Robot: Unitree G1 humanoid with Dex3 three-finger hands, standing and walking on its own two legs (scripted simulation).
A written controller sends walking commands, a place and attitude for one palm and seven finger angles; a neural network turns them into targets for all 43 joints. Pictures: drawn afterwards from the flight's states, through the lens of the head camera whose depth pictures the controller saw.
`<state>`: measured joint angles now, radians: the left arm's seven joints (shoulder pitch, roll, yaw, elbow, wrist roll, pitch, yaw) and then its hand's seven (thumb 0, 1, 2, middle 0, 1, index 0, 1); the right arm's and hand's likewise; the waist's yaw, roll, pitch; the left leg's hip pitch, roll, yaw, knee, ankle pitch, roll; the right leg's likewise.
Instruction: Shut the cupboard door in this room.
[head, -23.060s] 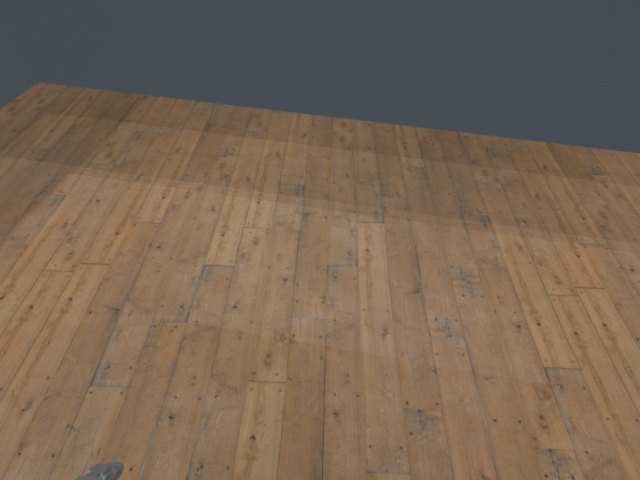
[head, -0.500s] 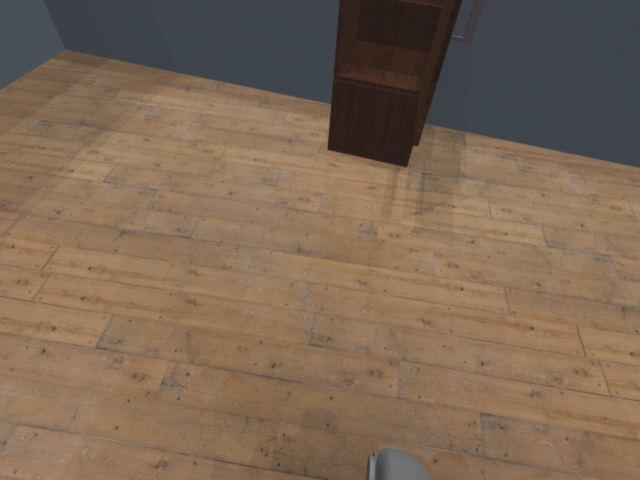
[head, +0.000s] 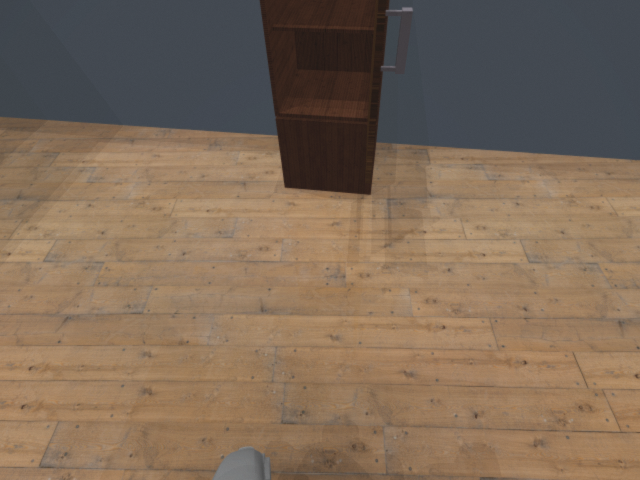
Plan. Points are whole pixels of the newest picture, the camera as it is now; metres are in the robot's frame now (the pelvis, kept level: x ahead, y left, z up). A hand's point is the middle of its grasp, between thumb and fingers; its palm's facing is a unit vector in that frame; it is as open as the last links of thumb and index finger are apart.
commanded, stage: turn or walk to find it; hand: left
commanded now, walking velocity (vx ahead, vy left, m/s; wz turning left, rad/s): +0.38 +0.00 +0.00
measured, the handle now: (394, 42) +1.07 -0.16 +0.06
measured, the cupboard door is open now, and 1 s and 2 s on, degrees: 93 93 93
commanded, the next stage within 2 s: stand and wait in 0.52 s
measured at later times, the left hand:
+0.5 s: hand (186, 465) +0.18 +0.22 -0.18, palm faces +0.06 -0.99 -0.15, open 7.4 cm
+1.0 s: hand (252, 300) +0.46 +0.16 -0.16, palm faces +0.02 -0.98 -0.21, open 7.2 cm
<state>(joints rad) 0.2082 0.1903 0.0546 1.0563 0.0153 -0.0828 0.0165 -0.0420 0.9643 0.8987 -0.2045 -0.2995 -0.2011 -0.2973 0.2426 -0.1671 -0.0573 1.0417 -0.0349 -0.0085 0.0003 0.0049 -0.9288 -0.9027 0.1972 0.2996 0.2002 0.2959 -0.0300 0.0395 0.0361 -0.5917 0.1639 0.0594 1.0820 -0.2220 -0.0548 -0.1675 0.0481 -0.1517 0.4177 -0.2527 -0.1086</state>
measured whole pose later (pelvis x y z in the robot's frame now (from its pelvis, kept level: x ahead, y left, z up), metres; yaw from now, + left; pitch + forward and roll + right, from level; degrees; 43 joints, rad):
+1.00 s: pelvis +0.36 -0.02 -0.01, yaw +1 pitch -2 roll +0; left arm 0.11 0.14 0.02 1.05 0.01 -0.04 0.03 -0.02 0.95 0.90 -0.20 -0.30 -0.20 -0.30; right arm 0.28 -0.14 -0.03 1.11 -0.01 0.01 -0.02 0.00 -0.92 -0.90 0.20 0.30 0.20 0.30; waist -0.03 0.03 0.06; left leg -0.33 0.09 0.07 0.81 -0.44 -0.05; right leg -0.28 -0.04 -0.18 0.49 -0.18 -0.05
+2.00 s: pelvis +0.41 +0.00 +0.00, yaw -1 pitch -1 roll +0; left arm 0.30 0.13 -0.01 1.15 0.01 -0.02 0.05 0.01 0.92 0.90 -0.20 -0.30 -0.20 -0.30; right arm 0.33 -0.09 0.00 1.17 -0.01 -0.02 -0.03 0.00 -0.91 -0.90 0.20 0.30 0.20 0.30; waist 0.00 -0.01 0.02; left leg -0.09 0.04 0.14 0.39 -0.27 0.00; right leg -0.18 -0.05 -0.13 0.42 -0.22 0.00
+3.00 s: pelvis +0.40 +0.00 -0.01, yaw +3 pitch -1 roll +0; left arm 0.23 0.17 0.02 1.08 0.02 0.00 0.04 0.00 0.91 0.90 -0.20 -0.30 -0.20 -0.30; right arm 0.26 -0.14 -0.02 1.10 -0.02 0.02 -0.02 0.00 -0.91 -0.90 0.20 0.30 0.20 0.30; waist 0.00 -0.01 0.05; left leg -0.21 0.02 0.06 0.53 -0.31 0.00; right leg -0.25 -0.09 -0.20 0.54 -0.27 -0.01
